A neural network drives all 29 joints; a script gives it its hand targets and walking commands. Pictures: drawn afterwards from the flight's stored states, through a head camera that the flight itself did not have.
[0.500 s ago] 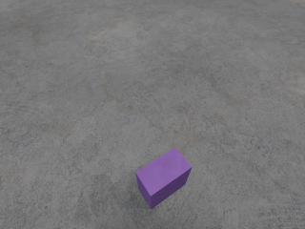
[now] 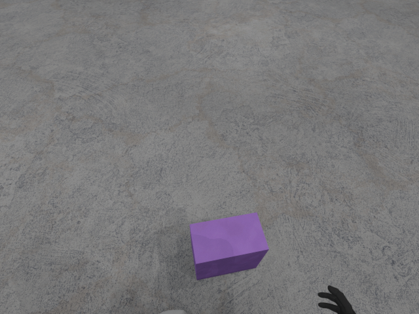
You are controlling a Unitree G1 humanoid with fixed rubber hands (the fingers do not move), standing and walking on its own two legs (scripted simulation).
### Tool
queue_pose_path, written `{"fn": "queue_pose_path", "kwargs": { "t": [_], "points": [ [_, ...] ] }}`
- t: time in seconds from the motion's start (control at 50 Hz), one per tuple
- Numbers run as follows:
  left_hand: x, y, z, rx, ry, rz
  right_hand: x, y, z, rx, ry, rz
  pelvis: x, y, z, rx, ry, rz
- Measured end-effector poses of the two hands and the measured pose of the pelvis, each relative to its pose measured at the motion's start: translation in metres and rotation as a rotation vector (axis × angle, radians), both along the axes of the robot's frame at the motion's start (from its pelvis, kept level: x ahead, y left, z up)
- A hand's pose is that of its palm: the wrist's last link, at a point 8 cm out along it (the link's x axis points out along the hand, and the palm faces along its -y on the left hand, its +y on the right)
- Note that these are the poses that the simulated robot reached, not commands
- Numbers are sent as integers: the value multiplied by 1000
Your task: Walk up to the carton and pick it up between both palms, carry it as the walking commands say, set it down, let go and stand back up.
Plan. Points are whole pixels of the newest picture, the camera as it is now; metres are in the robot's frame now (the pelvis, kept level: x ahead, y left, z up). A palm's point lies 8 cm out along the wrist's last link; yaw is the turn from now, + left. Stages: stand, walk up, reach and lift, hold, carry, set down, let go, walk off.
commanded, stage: walk up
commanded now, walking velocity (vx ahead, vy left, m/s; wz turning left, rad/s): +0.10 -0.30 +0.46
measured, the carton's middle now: (225, 247) +0.43 -0.03 -0.62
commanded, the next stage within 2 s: stand in 1.96 s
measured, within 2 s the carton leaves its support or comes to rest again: neither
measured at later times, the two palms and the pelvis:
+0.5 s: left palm out of the picture +0.07 +0.11 -0.09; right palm out of the picture +0.14 -0.42 -0.11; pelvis +0.03 -0.16 +0.02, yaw +8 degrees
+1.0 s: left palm out of the picture -0.02 +0.17 -0.13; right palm (368, 282) +0.22 -0.30 -0.09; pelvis +0.04 -0.09 +0.01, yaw +15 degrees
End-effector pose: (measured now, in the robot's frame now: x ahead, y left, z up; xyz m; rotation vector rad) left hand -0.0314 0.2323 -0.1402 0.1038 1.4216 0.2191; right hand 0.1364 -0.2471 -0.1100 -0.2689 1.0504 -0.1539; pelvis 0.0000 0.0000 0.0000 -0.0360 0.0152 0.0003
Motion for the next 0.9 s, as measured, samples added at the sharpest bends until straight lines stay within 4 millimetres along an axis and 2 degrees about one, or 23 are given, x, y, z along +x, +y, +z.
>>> {"fn": "queue_pose_path", "kwargs": {
  "t": [0.02, 0.06, 0.12, 0.18, 0.26, 0.34, 0.38, 0.42, 0.52, 0.6, 0.68, 0.76, 0.84, 0.9],
  "points": [
    [3, -3, -6, -6, -4, 4, 1, -2, -3, -11, -3, 8, 1, -4, -4, -4, 0, 5],
    [18, -9, -9, -9, -32, 1, -11, -13, -2, -32, 35, 11, 0, -14, -3, 20, -10, 21],
    [53, -18, 3, -7, -105, -23, -36, -40, 6, -60, 106, -11, 3, -30, 7, 24, -25, 40],
    [87, -28, 19, 7, -170, -54, -50, -68, 15, -69, 133, -30, 7, -47, 17, 5, -29, 60],
    [126, -45, 37, 43, -240, -89, -57, -107, 16, -61, 160, -49, 14, -77, 22, -3, -25, 83],
    [150, -70, 43, 115, -306, -94, -49, -152, -2, -42, 177, -41, 25, -117, 11, 41, -19, 107],
    [145, -85, 43, 139, -299, -80, -39, -169, -11, -39, 175, -21, 25, -131, 7, 47, -21, 112],
    [131, -101, 46, 141, -267, -62, -27, -177, -11, -22, 167, 3, 26, -141, 11, 56, -24, 120],
    [97, -128, 54, 137, -214, 10, 6, -176, -3, 40, 149, 81, 37, -158, 24, 77, -22, 141],
    [70, -135, 58, 156, -174, 71, 34, -169, -1, 59, 140, 132, 45, -163, 28, 84, -20, 153],
    [38, -130, 60, 180, -108, 127, 61, -155, 1, 75, 114, 179, 46, -160, 29, 87, -21, 168],
    [13, -118, 59, 186, -60, 166, 84, -131, 6, 83, 85, 233, 45, -150, 28, 84, -18, 192],
    [-1, -98, 52, 172, -44, 194, 103, -98, 13, 79, 53, 296, 42, -132, 26, 73, -10, 222],
    [-3, -78, 37, 134, -50, 208, 110, -71, 17, 57, 11, 325, 42, -112, 20, 51, -15, 241]
  ]
}}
